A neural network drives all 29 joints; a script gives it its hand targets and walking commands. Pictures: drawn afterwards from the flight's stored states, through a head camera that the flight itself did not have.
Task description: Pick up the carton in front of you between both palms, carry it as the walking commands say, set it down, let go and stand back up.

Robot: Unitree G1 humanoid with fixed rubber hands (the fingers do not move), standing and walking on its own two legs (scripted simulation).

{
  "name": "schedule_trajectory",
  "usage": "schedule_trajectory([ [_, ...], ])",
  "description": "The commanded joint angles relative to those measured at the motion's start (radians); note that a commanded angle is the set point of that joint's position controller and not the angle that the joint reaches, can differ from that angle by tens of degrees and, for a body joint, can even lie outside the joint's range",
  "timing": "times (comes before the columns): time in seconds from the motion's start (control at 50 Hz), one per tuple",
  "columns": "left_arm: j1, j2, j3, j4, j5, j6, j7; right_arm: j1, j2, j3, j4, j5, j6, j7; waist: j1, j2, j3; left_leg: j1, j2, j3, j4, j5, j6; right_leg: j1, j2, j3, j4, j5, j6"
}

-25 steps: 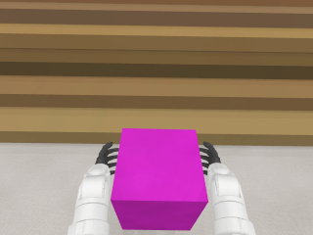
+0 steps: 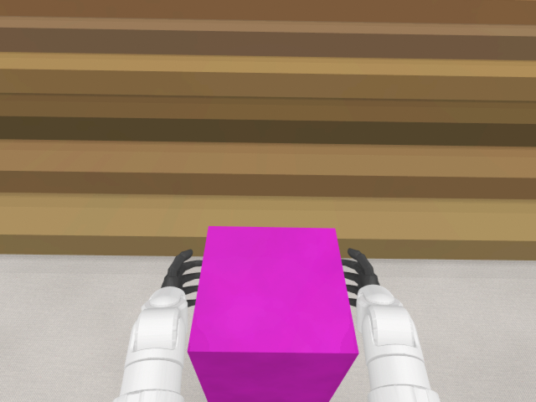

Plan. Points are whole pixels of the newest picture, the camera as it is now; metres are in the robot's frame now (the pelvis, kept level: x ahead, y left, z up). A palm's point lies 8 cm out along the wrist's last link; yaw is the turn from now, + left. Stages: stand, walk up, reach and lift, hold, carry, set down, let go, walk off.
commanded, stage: hold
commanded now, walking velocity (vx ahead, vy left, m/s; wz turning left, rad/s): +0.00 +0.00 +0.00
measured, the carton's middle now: (269, 318) +0.29 +0.00 -0.04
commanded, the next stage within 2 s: carry in 0.98 s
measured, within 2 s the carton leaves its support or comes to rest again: neither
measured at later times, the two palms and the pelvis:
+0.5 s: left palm (171, 295) +0.28 +0.15 +0.05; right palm (371, 293) +0.28 -0.15 +0.05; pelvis -0.01 +0.00 +0.00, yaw +0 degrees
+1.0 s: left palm (172, 293) +0.28 +0.15 +0.05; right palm (370, 291) +0.28 -0.15 +0.05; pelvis +0.00 +0.00 +0.00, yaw +0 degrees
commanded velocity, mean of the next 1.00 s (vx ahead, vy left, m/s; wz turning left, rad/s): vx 0.03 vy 0.00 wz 0.00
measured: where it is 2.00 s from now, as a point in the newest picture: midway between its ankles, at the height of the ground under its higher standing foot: (258, 386)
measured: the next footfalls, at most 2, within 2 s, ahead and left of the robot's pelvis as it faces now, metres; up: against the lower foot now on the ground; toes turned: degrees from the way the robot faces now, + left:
left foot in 1.60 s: +0.30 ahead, +0.12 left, +0.00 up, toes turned +10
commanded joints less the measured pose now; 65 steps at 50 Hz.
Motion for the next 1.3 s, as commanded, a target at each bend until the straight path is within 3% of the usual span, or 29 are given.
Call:
schedule_trajectory([
  [0.0,-0.483,-0.953,-0.583,-0.093,-0.284,-0.024,-0.241,-0.476,0.958,0.589,-0.090,0.287,-0.021,0.259,-0.005,0.000,-0.276,0.071,-0.072,0.067,-0.040,0.283,-0.009,0.101,0.072,-0.068,-0.035,0.273,0.015],
  [0.06,-0.465,-0.933,-0.586,-0.117,-0.286,0.009,-0.233,-0.456,0.931,0.590,-0.115,0.289,0.012,0.253,-0.005,0.000,-0.249,0.079,-0.071,0.066,-0.055,0.276,-0.011,0.109,0.070,-0.067,-0.048,0.263,0.015],
  [0.16,-0.470,-0.904,-0.515,-0.054,-0.245,0.035,-0.235,-0.469,0.897,0.524,-0.059,0.255,0.037,0.259,0.001,0.002,-0.134,0.032,-0.067,0.075,-0.078,0.123,-0.003,0.063,0.067,-0.076,-0.068,0.112,0.007],
  [0.42,-0.577,-0.936,-0.510,-0.025,-0.247,0.022,-0.250,-0.574,0.932,0.518,-0.026,0.252,0.024,0.273,-0.001,-0.001,-0.186,0.028,-0.064,0.080,-0.061,0.076,0.000,0.058,0.063,-0.081,-0.052,0.067,0.005],
  [0.94,-0.497,-0.921,-0.526,-0.077,-0.257,0.030,-0.242,-0.490,0.925,0.533,-0.077,0.264,0.033,0.261,0.000,-0.001,-0.203,0.065,-0.068,0.074,-0.063,0.203,-0.003,0.097,0.067,-0.073,-0.057,0.197,0.009],
  [0.96,-0.515,-0.931,-0.537,-0.085,-0.269,0.030,-0.240,-0.512,0.926,0.543,-0.084,0.273,0.034,0.260,0.000,0.003,-0.201,-0.062,0.108,0.054,0.029,0.075,0.008,-0.027,-0.110,-0.048,0.037,0.055,-0.005],
  [1.0,-0.511,-0.935,-0.571,-0.117,-0.292,0.035,-0.235,-0.509,0.935,0.568,-0.113,0.292,0.038,0.254,0.001,-0.003,-0.203,-0.147,0.090,0.009,-0.010,-0.363,0.023,-0.115,-0.095,-0.014,-0.002,-0.377,-0.022],
  [1.02,-0.524,-0.935,-0.593,-0.146,-0.306,0.039,-0.231,-0.524,0.937,0.591,-0.142,0.307,0.044,0.250,0.000,-0.005,-0.178,-0.194,0.085,0.005,-0.007,-0.487,0.031,-0.157,-0.094,-0.008,-0.006,-0.502,-0.027],
  [1.04,-0.534,-0.935,-0.617,-0.176,-0.319,0.047,-0.225,-0.534,0.935,0.619,-0.176,0.323,0.052,0.244,0.000,-0.006,-0.162,-0.219,0.090,0.016,0.010,-0.479,0.035,-0.175,-0.102,-0.006,-0.001,-0.498,-0.033],
  [1.1,-0.515,-0.917,-0.695,-0.278,-0.370,0.095,-0.203,-0.527,0.915,0.700,-0.270,0.378,0.102,0.227,0.003,-0.049,-0.251,-0.222,0.076,0.090,0.121,-0.286,0.027,-0.132,-0.141,0.003,0.009,-0.364,-0.060],
  [1.18,-0.503,-0.852,-0.763,-0.396,-0.427,0.214,-0.171,-0.523,0.868,0.783,-0.383,0.456,0.221,0.206,0.006,-0.125,-0.232,-0.264,0.056,0.174,0.151,-0.276,0.024,-0.155,-0.213,0.073,-0.026,-0.454,-0.105],
  [1.2,-0.505,-0.835,-0.772,-0.414,-0.439,0.247,-0.165,-0.522,0.855,0.790,-0.393,0.475,0.254,0.202,0.004,-0.090,-0.215,-0.217,0.072,0.162,0.113,-0.256,0.029,-0.201,-0.192,0.025,0.019,-0.398,-0.095],
  [1.22,-0.493,-0.826,-0.785,-0.436,-0.455,0.279,-0.160,-0.506,0.843,0.799,-0.407,0.492,0.284,0.198,0.001,-0.011,-0.210,-0.146,0.120,0.093,0.056,-0.266,0.043,-0.273,-0.149,-0.054,0.122,-0.325,-0.072],
  [1.24,-0.500,-0.827,-0.804,-0.467,-0.479,0.310,-0.159,-0.479,0.835,0.804,-0.415,0.500,0.308,0.192,-0.010,0.159,-0.220,-0.042,0.217,-0.057,0.005,-0.214,0.086,-0.382,-0.094,-0.165,0.307,-0.225,-0.033],
  [1.26,-0.496,-0.833,-0.823,-0.492,-0.509,0.342,-0.159,-0.425,0.829,0.799,-0.424,0.503,0.333,0.182,-0.018,0.267,-0.211,0.068,0.290,-0.188,-0.034,-0.064,0.144,-0.518,-0.053,-0.241,0.387,-0.243,-0.002],
  [1.28,-0.501,-0.839,-0.833,-0.515,-0.537,0.365,-0.164,-0.409,0.826,0.796,-0.458,0.502,0.354,0.171,-0.021,0.265,-0.186,0.126,0.329,-0.235,-0.022,0.110,0.184,-0.594,-0.049,-0.268,0.348,-0.307,0.003],
])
